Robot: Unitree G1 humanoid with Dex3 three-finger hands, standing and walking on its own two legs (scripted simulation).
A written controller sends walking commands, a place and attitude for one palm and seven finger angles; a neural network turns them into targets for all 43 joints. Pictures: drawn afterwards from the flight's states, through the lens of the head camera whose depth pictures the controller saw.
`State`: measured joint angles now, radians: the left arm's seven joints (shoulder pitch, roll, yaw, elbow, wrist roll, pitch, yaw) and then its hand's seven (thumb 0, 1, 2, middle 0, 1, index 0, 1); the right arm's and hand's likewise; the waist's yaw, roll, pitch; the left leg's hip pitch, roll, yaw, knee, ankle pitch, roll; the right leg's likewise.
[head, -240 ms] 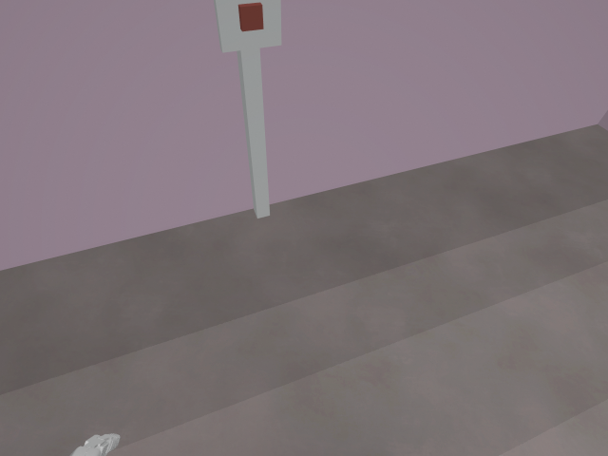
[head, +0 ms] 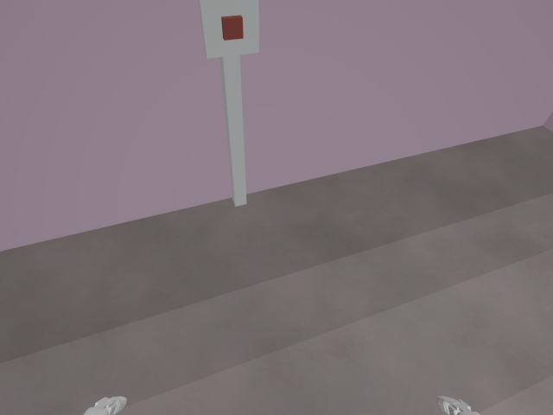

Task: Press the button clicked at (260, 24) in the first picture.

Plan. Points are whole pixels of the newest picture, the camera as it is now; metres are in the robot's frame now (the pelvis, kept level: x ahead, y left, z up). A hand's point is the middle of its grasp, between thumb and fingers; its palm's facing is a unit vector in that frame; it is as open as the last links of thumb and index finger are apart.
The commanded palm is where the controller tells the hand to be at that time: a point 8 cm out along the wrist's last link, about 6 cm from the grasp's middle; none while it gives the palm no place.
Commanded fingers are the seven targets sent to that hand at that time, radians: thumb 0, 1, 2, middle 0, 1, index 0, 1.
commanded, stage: stand and wait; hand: left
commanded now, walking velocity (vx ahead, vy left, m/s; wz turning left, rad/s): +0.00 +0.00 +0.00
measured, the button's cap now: (232, 27) +1.16 +0.22 +0.08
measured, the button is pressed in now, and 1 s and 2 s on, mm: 0 0 0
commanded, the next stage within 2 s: look at it before walking up in 0.70 s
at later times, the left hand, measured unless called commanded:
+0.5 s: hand out of the picture +0.05 +0.24 -0.15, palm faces -0.03 -0.94 -0.34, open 7.4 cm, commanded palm none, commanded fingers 0.00 0.90 0.90 -0.20 -0.30 -0.20 -0.30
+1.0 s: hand out of the picture +0.06 +0.22 -0.15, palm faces -0.04 -0.95 -0.32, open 7.4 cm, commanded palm none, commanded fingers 0.00 0.90 0.90 -0.20 -0.30 -0.20 -0.30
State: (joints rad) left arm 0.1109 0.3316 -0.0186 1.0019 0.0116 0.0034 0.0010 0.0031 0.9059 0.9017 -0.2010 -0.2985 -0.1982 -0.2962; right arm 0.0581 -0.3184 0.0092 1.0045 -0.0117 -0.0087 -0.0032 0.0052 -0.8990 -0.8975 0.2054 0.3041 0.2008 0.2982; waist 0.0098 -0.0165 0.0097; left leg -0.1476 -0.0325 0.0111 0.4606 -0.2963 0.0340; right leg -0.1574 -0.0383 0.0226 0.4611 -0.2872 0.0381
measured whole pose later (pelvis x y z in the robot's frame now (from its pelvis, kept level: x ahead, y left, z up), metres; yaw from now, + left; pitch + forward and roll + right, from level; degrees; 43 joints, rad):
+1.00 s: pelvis -0.02 -0.02 +0.01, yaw +0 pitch -1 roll +0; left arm 0.13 0.34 -0.01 1.08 0.01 -0.01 -0.01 0.00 0.91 0.90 -0.20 -0.30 -0.20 -0.30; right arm 0.11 -0.34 0.01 1.12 0.00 -0.01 0.00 0.01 -0.90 -0.90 0.20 0.30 0.20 0.30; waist 0.00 -0.01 0.03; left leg -0.13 0.00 0.01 0.37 -0.22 0.00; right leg -0.15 0.00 0.02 0.38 -0.21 0.01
